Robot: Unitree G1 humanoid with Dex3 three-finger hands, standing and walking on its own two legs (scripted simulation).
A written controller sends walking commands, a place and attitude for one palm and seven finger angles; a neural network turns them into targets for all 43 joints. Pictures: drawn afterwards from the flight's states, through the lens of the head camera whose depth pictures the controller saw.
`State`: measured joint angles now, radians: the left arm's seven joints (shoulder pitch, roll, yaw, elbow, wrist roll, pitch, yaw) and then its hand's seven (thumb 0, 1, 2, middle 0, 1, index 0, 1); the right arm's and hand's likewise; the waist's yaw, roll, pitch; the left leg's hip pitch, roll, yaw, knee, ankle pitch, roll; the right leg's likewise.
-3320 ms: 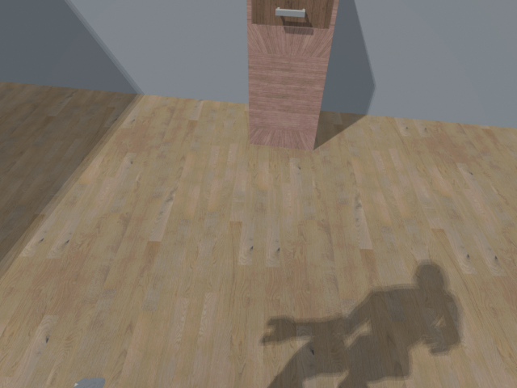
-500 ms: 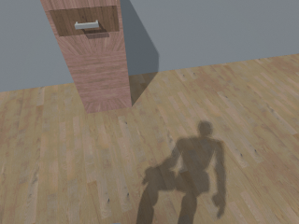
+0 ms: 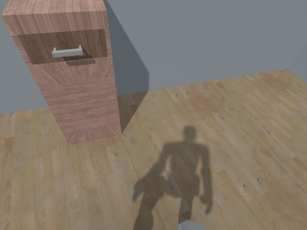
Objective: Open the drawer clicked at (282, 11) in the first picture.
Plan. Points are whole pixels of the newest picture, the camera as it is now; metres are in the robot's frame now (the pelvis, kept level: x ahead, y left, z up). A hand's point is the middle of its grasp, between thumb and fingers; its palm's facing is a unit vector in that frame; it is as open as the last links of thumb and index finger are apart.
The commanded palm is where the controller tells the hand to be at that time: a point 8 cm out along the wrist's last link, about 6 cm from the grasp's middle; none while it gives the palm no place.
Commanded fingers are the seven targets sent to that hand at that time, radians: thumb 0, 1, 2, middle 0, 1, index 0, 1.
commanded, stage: turn to face it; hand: left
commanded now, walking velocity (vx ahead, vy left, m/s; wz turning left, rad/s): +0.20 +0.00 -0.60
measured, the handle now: (67, 50) +0.83 +0.45 +0.00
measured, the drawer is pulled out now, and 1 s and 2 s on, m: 0.00 0.00 0.00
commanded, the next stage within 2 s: take the last steps up to it in 0.94 s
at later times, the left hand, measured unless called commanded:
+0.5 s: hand (114, 198) +0.25 +0.14 -0.18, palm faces +0.11 -0.98 -0.16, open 7.2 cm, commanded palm none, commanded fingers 0.00 0.90 0.90 -0.20 -0.30 -0.20 -0.30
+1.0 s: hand (93, 227) +0.16 +0.18 -0.17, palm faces +0.30 -0.92 -0.27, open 7.4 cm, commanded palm none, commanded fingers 0.00 0.90 0.90 -0.20 -0.30 -0.20 -0.30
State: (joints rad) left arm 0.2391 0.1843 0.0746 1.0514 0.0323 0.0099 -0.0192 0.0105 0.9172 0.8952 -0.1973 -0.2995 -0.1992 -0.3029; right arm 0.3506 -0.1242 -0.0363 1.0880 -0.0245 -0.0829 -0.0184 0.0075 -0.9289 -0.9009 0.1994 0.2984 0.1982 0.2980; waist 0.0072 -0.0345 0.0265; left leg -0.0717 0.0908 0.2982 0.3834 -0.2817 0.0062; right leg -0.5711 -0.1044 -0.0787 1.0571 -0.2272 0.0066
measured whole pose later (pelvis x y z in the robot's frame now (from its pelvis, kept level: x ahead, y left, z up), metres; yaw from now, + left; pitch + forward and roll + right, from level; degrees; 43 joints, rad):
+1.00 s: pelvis +0.17 -0.03 +0.00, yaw +15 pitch +0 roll +0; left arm 0.21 0.22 0.05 1.00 0.01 0.05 0.03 0.01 0.91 0.90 -0.20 -0.30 -0.20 -0.30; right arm 0.19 -0.18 -0.04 0.99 -0.02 0.03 0.00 0.01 -0.91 -0.90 0.20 0.30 0.20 0.30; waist -0.01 0.01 0.06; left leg -0.25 0.01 0.06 0.47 -0.21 0.03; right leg -0.33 -0.06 -0.05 0.76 -0.42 0.07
